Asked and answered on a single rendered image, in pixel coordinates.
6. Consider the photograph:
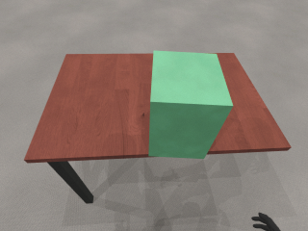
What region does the right robot hand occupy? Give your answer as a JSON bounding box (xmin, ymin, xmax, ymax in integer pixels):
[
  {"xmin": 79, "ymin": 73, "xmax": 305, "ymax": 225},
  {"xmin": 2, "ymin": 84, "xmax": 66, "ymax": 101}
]
[{"xmin": 251, "ymin": 212, "xmax": 281, "ymax": 231}]

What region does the table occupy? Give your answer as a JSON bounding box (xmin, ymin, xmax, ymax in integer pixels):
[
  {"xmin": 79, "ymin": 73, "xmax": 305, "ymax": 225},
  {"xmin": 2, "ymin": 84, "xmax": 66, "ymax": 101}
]
[{"xmin": 24, "ymin": 53, "xmax": 291, "ymax": 204}]

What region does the carton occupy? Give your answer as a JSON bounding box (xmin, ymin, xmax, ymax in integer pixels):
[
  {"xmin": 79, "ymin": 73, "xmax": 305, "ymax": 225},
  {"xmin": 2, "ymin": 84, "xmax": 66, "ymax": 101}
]
[{"xmin": 148, "ymin": 50, "xmax": 233, "ymax": 159}]

